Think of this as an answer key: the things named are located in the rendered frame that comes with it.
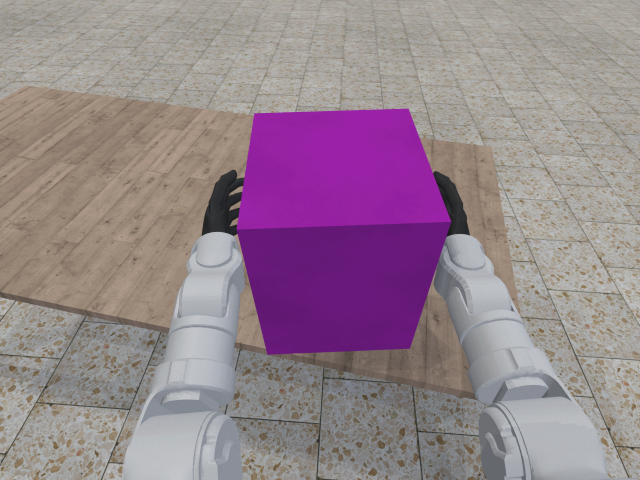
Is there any robot left hand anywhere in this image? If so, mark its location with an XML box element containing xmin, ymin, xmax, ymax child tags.
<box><xmin>202</xmin><ymin>170</ymin><xmax>244</xmax><ymax>236</ymax></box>

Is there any right robot upper arm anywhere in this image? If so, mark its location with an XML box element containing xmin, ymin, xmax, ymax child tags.
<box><xmin>478</xmin><ymin>397</ymin><xmax>639</xmax><ymax>480</ymax></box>

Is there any robot right hand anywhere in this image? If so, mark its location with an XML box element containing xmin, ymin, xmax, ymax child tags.
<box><xmin>433</xmin><ymin>171</ymin><xmax>470</xmax><ymax>236</ymax></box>

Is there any robot right forearm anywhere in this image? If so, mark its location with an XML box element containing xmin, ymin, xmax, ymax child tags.
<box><xmin>434</xmin><ymin>234</ymin><xmax>607</xmax><ymax>472</ymax></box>

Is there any left robot upper arm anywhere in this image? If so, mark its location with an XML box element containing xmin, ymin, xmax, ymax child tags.
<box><xmin>123</xmin><ymin>411</ymin><xmax>243</xmax><ymax>480</ymax></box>

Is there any table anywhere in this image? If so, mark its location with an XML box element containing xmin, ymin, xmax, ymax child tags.
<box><xmin>0</xmin><ymin>85</ymin><xmax>521</xmax><ymax>400</ymax></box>

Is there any carton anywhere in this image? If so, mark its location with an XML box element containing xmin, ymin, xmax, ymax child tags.
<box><xmin>237</xmin><ymin>109</ymin><xmax>451</xmax><ymax>355</ymax></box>

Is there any robot left forearm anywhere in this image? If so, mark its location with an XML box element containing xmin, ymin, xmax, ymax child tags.
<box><xmin>122</xmin><ymin>232</ymin><xmax>245</xmax><ymax>480</ymax></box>

